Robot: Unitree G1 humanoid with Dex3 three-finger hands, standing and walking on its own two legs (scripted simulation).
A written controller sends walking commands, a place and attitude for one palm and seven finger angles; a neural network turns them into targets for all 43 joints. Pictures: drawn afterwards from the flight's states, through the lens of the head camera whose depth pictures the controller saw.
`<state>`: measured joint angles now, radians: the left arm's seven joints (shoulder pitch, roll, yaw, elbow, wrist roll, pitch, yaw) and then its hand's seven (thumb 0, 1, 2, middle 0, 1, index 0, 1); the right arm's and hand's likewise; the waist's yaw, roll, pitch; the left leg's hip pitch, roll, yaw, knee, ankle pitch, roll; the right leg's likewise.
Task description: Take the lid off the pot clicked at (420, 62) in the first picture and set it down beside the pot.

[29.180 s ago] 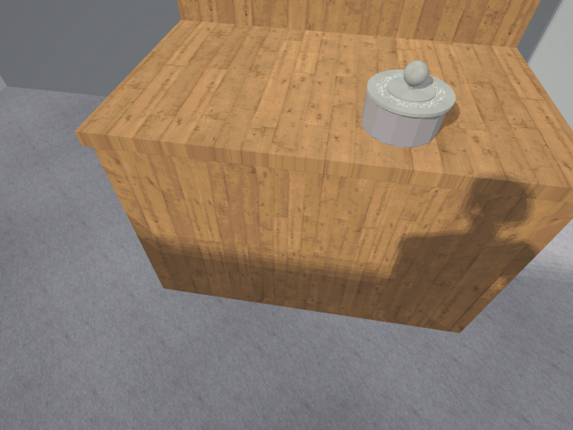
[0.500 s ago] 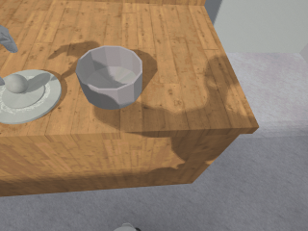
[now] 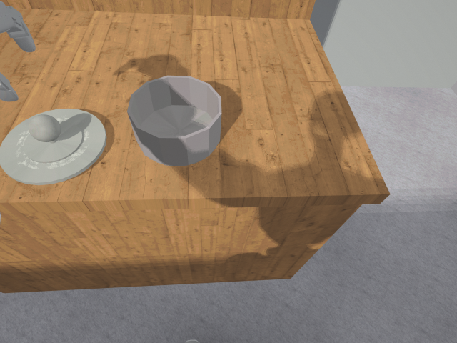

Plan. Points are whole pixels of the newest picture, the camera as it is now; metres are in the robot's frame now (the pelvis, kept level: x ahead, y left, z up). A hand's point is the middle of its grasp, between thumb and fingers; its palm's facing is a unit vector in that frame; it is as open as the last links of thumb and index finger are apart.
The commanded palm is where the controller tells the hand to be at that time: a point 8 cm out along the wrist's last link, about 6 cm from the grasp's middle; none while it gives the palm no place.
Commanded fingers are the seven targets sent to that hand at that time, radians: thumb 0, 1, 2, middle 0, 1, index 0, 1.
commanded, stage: raise the empty hand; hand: left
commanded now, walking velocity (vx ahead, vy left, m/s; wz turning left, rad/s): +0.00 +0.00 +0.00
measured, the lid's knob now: (45, 128) +0.49 +0.33 +0.07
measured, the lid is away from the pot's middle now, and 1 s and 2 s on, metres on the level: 0.24 0.24 0.24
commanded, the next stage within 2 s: draw the hand back to the body in 0.10 s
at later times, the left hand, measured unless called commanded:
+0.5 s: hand out of the picture +0.45 +0.32 +0.22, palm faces -0.23 -0.08 -0.97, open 11.1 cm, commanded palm +0.42 +0.31 +0.27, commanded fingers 0.00 -0.05 0.73 -0.38 -0.80 -0.38 -0.80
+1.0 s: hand (37, 58) +0.42 +0.23 +0.26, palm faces +0.47 -0.85 -0.25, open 10.8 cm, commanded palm +0.35 +0.28 +0.26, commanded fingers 0.00 0.21 0.78 -0.33 -0.66 -0.33 -0.66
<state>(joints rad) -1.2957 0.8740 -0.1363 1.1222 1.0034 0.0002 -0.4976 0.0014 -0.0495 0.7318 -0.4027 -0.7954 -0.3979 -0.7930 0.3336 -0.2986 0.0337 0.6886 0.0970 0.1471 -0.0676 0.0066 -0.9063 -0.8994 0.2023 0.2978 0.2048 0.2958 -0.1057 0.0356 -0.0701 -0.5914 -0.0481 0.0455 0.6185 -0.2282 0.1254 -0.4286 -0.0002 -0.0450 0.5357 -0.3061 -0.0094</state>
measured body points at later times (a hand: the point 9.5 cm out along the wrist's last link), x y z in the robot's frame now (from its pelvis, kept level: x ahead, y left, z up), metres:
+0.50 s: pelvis +0.00 -0.02 +0.01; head +0.06 -0.01 +0.45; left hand +0.46 +0.32 +0.27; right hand +0.07 -0.29 -0.11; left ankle +0.04 +0.03 -0.72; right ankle -0.03 -0.16 -0.72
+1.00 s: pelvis +0.02 -0.06 +0.02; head +0.03 -0.06 +0.47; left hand +0.39 +0.28 +0.27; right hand +0.15 -0.31 -0.08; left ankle +0.04 +0.03 -0.72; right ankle -0.03 -0.16 -0.72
